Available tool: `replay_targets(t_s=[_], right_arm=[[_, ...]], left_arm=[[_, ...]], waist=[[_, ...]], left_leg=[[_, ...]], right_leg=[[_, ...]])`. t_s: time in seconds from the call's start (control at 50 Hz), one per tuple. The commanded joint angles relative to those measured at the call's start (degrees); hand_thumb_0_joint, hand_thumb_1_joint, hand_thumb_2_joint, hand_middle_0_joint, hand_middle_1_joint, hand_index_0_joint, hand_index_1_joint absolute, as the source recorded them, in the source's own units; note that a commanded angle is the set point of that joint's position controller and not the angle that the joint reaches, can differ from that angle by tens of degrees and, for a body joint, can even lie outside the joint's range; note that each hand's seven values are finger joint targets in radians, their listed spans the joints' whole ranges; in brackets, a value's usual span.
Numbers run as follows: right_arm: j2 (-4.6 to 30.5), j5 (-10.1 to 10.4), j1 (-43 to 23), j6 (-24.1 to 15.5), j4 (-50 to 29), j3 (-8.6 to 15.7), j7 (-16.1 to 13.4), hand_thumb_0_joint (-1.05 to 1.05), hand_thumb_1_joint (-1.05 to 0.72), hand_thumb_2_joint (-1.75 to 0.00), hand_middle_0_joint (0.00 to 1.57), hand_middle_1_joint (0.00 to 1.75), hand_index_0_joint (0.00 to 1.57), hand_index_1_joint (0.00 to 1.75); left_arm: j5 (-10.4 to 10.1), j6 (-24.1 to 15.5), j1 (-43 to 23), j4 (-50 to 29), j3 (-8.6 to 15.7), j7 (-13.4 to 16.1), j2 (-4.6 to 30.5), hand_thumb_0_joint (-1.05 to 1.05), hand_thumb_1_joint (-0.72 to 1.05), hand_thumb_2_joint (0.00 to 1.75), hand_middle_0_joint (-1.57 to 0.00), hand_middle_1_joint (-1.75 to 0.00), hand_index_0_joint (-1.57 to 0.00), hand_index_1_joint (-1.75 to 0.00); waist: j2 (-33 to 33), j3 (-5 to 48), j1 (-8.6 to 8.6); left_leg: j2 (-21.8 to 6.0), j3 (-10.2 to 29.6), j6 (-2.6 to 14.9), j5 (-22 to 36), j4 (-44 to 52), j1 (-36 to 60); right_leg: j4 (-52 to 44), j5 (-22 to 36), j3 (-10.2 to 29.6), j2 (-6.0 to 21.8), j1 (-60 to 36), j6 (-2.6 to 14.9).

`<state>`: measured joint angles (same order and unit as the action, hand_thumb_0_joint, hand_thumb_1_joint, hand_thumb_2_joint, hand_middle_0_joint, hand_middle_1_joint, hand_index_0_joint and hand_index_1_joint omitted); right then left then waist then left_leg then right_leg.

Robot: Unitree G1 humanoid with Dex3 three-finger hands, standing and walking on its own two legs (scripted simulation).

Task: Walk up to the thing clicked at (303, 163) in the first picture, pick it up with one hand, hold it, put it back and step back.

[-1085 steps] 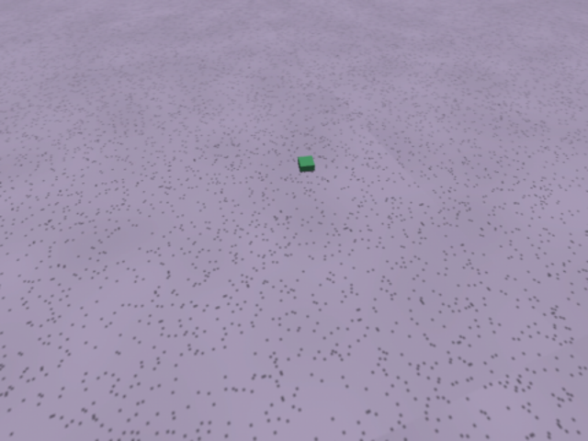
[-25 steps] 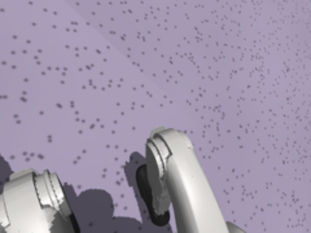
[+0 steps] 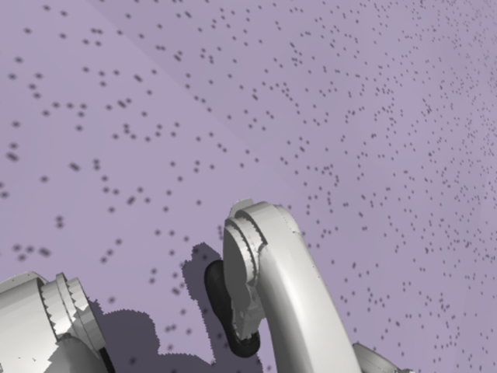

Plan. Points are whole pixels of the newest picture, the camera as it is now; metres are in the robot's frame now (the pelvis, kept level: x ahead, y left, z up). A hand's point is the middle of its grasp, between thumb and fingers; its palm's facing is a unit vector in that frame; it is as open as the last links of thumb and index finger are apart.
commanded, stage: close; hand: left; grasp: from above
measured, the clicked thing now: out of the picture +0.41 +0.34 -0.28
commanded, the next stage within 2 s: settle in 1.40 s
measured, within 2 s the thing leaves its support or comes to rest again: leaves its support in 1.82 s
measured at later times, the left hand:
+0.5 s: hand out of the picture +0.41 +0.34 -0.26, palm faces -0.36 -0.28 -0.89, open 12.8 cm
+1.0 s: hand out of the picture +0.40 +0.34 -0.25, palm faces -0.37 -0.26 -0.89, open 11.1 cm
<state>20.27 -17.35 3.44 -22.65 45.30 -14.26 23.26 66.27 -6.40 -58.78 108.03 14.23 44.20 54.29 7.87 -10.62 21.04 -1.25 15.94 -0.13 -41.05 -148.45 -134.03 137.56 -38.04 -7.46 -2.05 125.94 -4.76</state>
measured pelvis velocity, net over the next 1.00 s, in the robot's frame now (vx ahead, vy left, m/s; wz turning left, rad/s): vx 0.00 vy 0.00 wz -0.01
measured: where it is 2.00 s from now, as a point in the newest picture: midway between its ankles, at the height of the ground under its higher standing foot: (176, 362)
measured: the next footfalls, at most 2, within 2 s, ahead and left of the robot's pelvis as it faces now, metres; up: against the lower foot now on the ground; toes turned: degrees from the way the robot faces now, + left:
none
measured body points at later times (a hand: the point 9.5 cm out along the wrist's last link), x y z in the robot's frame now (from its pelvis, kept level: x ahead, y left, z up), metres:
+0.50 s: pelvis +0.00 +0.00 +0.00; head +0.27 +0.13 +0.34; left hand +0.42 +0.35 -0.20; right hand +0.05 -0.24 -0.05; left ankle +0.06 +0.13 -0.26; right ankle +0.12 -0.14 -0.26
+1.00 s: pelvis +0.00 +0.00 +0.01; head +0.27 +0.13 +0.34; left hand +0.42 +0.35 -0.20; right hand +0.05 -0.25 -0.04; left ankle +0.06 +0.13 -0.26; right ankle +0.12 -0.14 -0.26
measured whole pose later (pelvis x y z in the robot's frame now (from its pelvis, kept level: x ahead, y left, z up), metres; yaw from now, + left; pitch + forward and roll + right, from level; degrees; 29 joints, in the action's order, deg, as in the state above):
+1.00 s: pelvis +0.00 +0.00 +0.01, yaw -1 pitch +25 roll -15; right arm 21.1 -16.3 3.6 -21.6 42.4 -16.2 21.6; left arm 64.5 -7.7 -58.8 105.9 11.5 42.1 57.1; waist 8.7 -12.3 21.0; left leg -1.5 16.7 -0.4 -40.9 -147.0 -133.1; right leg 135.6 -37.3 -8.3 -2.2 124.9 -4.9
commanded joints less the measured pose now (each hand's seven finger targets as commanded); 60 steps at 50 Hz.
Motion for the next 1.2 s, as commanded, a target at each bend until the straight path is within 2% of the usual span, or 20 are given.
replay_targets(t_s=[0.0, 0.22, 0.34, 0.36, 0.4, 0.46, 0.48, 0.52, 0.6, 0.62, 0.68, 0.74, 0.76, 0.82, 0.92, 0.98, 1.08, 1.1, 1.16, 1.18], right_arm=[[19.4, 0.3, 9.8, -0.5, 0.5, 5.0, -0.1, 0.00, -0.89, -0.90, 0.20, 0.30, 0.20, 0.30], [20.1, 0.8, 10.6, -0.4, -0.6, 4.0, 0.2, 0.00, -0.89, -0.90, 0.20, 0.30, 0.20, 0.30], [20.0, 1.1, 10.5, -0.1, -0.9, 4.2, 0.0, 0.00, -0.89, -0.90, 0.20, 0.30, 0.20, 0.30], [19.9, 1.2, 11.0, 0.1, -0.8, 4.3, 0.0, 0.00, -0.89, -0.90, 0.20, 0.30, 0.20, 0.30], [20.3, 1.1, 11.3, 0.2, -0.8, 4.2, -0.1, 0.00, -0.89, -0.90, 0.20, 0.30, 0.20, 0.30], [20.3, 1.5, 11.4, 0.4, -0.8, 4.2, -0.6, 0.00, -0.89, -0.90, 0.20, 0.30, 0.20, 0.30], [19.6, 1.3, 10.6, 0.2, -1.1, 3.6, -0.5, 0.00, -0.89, -0.90, 0.20, 0.30, 0.20, 0.30], [20.3, 1.6, 11.1, 0.4, -1.4, 3.9, -0.9, 0.00, -0.89, -0.90, 0.20, 0.30, 0.20, 0.30], [20.2, 1.6, 10.6, 0.7, -1.6, 4.1, -1.4, 0.00, -0.89, -0.90, 0.20, 0.30, 0.20, 0.30], [19.5, 1.4, 10.6, 0.6, -1.9, 3.7, -1.1, 0.00, -0.89, -0.90, 0.20, 0.30, 0.20, 0.30], [19.8, 1.5, 10.0, 0.5, -1.7, 3.8, -1.3, 0.00, -0.88, -0.90, 0.20, 0.30, 0.20, 0.30], [20.5, 1.5, 10.7, 0.8, -1.4, 4.0, -1.7, 0.00, -0.88, -0.90, 0.20, 0.30, 0.20, 0.30], [19.9, 1.3, 10.5, 0.7, -1.8, 3.7, -1.4, 0.00, -0.88, -0.90, 0.20, 0.30, 0.20, 0.30], [20.1, 1.3, 11.0, 0.8, -1.6, 3.8, -1.5, 0.00, -0.88, -0.90, 0.20, 0.30, 0.20, 0.30], [19.7, 1.4, 10.7, 1.1, -1.8, 3.5, -2.0, 0.00, -0.88, -0.90, 0.20, 0.30, 0.20, 0.30], [19.9, 1.5, 10.9, 1.3, -1.9, 3.7, -2.1, 0.00, -0.88, -0.90, 0.20, 0.30, 0.20, 0.30], [19.6, 1.3, 10.6, 1.3, -2.0, 3.3, -2.1, 0.00, -0.88, -0.90, 0.20, 0.30, 0.20, 0.30], [20.2, 1.4, 10.9, 1.5, -1.7, 3.3, -2.5, 0.00, -0.88, -0.90, 0.20, 0.30, 0.20, 0.30], [19.8, 1.5, 11.0, 1.5, -2.2, 3.2, -2.5, 0.00, -0.89, -0.90, 0.20, 0.30, 0.20, 0.30], [19.6, 1.3, 11.7, 1.7, -1.9, 3.3, -2.5, 0.00, -0.89, -0.90, 0.20, 0.30, 0.20, 0.30]], left_arm=[[-0.9, 0.3, -12.9, -4.3, -0.9, 1.9, 12.3, 0.00, -0.42, 0.88, -0.16, -0.94, -0.16, -0.93], [-0.9, -0.2, -12.8, -5.4, -1.7, -0.1, 13.6, 0.00, -0.33, 0.81, -0.21, -0.91, -0.22, -0.89], [-1.2, -0.6, -11.5, -5.8, -2.2, -0.5, 13.1, 0.00, -0.28, 0.77, -0.25, -0.86, -0.26, -0.85], [-1.3, -0.8, -11.3, -6.9, -1.6, -0.3, 13.2, 0.00, -0.28, 0.77, -0.25, -0.86, -0.26, -0.85], [-1.1, -0.9, -13.2, -7.0, -2.3, -0.2, 13.5, 0.00, -0.24, 0.74, -0.28, -0.85, -0.29, -0.83], [-1.5, -1.0, -12.1, -5.6, -1.3, 0.0, 14.1, 0.00, -0.23, 0.74, -0.29, -0.82, -0.30, -0.81], [-1.2, -1.0, -12.5, -5.1, -2.6, -0.5, 13.3, 0.00, -0.21, 0.72, -0.31, -0.80, -0.32, -0.79], [-1.2, -1.2, -11.9, -5.4, -1.5, -0.7, 15.0, 0.00, -0.17, 0.70, -0.33, -0.79, -0.34, -0.78], [-0.9, -1.5, -11.8, -6.3, -2.0, -0.6, 14.6, 0.00, -0.12, 0.65, -0.37, -0.77, -0.38, -0.75], [-0.9, -1.7, -12.6, -6.2, -2.6, -0.7, 13.3, 0.00, -0.10, 0.65, -0.38, -0.76, -0.39, -0.74], [-1.4, -2.0, -12.5, -6.0, -3.4, -0.8, 13.0, 0.00, -0.06, 0.62, -0.42, -0.72, -0.43, -0.70], [-1.2, -2.2, -11.9, -6.4, -2.1, -0.5, 15.1, 0.00, -0.01, 0.59, -0.46, -0.69, -0.47, -0.67], [-1.3, -2.1, -12.6, -6.6, -2.8, -0.7, 14.1, 0.00, 0.00, 0.57, -0.46, -0.68, -0.48, -0.66], [-1.7, -2.0, -11.9, -6.2, -3.5, -0.7, 12.5, 0.00, 0.05, 0.56, -0.49, -0.68, -0.51, -0.65], [-2.0, -1.9, -11.7, -5.9, -3.8, -0.6, 13.0, 0.00, 0.13, 0.55, -0.56, -0.65, -0.58, -0.63], [-2.2, -1.7, -11.0, -6.3, -3.0, -0.9, 13.5, 0.00, 0.18, 0.54, -0.59, -0.64, -0.62, -0.62], [-2.3, -1.7, -11.6, -5.8, -4.9, -1.5, 11.7, 0.00, 0.26, 0.52, -0.66, -0.61, -0.68, -0.59], [-2.3, -1.8, -10.2, -5.6, -4.0, -1.4, 12.6, 0.00, 0.28, 0.56, -0.68, -0.62, -0.69, -0.61], [-2.1, -1.9, -10.9, -6.1, -4.4, -1.9, 13.2, 0.00, 0.35, 0.56, -0.74, -0.60, -0.75, -0.59], [-1.8, -1.9, -10.5, -6.3, -4.2, -2.1, 13.4, 0.00, 0.37, 0.55, -0.76, -0.59, -0.77, -0.58]], waist=[[-29.1, 33.8, 3.15], [-30.8, 34.6, 3.31], [-30.1, 34.5, 2.91], [-30.9, 36.2, 2.54], [-29.8, 35.4, 3.51], [-29.3, 33.8, 3.15], [-28.1, 31.8, 3.80], [-27.6, 32.6, 3.11], [-29.7, 34.7, 2.77], [-29.2, 33.6, 3.55], [-27.8, 31.8, 3.80], [-29.5, 33.5, 2.77], [-28.6, 33.0, 3.17], [-28.0, 33.9, 3.63], [-27.3, 32.8, 3.32], [-29.2, 33.9, 2.73], [-27.4, 32.5, 3.71], [-27.5, 33.5, 3.19], [-27.7, 32.7, 3.02], [-28.5, 34.2, 2.90]], left_leg=[[-1.8, -6.4, -0.25, 9.6, 16.3, 27.5], [-1.9, -5.7, -0.43, 12.9, 16.4, 29.1], [-2.0, -5.6, -0.47, 12.4, 16.5, 29.1], [-2.1, -5.5, -0.57, 13.2, 17.0, 29.8], [-2.1, -6.1, -0.17, 13.2, 15.9, 28.4], [-2.0, -5.8, -0.20, 12.1, 16.5, 27.3], [-1.9, -5.9, -0.05, 10.3, 16.0, 26.4], [-1.8, -6.2, 0.01, 9.4, 16.7, 26.3], [-2.1, -5.6, -0.49, 10.4, 17.6, 28.7], [-2.1, -5.5, -0.39, 10.9, 17.1, 28.4], [-2.0, -5.8, -0.11, 8.8, 16.6, 26.9], [-2.2, -5.4, -0.43, 10.0, 17.9, 28.4], [-2.2, -5.2, -0.45, 10.6, 17.3, 28.4], [-2.1, -5.7, -0.27, 11.6, 16.8, 28.4], [-2.2, -5.8, -0.20, 9.6, 17.0, 26.8], [-2.2, -5.1, -0.64, 10.6, 18.5, 28.9], [-2.0, -5.7, -0.26, 11.0, 16.9, 27.5], [-2.1, -5.8, -0.38, 11.3, 17.8, 28.0], [-2.0, -5.7, -0.29, 10.1, 17.9, 27.6], [-1.9, -6.1, -0.31, 11.0, 17.9, 28.5]], right_leg=[[-10.8, 12.8, -8.7, -1.8, -16.9, 4.72], [-10.4, 15.5, -9.0, -1.9, -18.5, 4.76], [-10.5, 15.2, -9.1, -2.1, -18.2, 4.82], [-10.9, 15.6, -9.0, -2.4, -19.0, 4.94], [-11.1, 16.1, -8.7, -2.4, -19.4, 4.75], [-11.6, 14.8, -9.0, -2.1, -18.6, 4.78], [-11.1, 13.4, -9.1, -1.8, -17.2, 4.55], [-12.0, 12.5, -8.7, -2.1, -18.3, 4.69], [-11.7, 13.3, -8.8, -2.3, -19.0, 5.04], [-11.2, 13.8, -9.2, -2.0, -18.0, 4.82], [-11.9, 12.3, -9.0, -1.9, -17.6, 4.57], [-12.2, 12.9, -9.0, -2.1, -18.3, 4.88], [-11.5, 13.5, -9.2, -1.8, -18.2, 4.70], [-12.5, 14.8, -8.9, -2.3, -19.5, 4.59], [-12.9, 13.1, -8.7, -2.3, -19.5, 4.70], [-11.9, 13.5, -9.3, -2.0, -18.9, 4.97], [-12.6, 14.3, -9.0, -2.1, -18.9, 4.57], [-13.2, 14.6, -8.8, -2.4, -20.3, 4.77], [-12.8, 13.3, -8.8, -2.2, -19.4, 4.81], [-13.1, 14.0, -8.6, -2.4, -20.7, 4.92]])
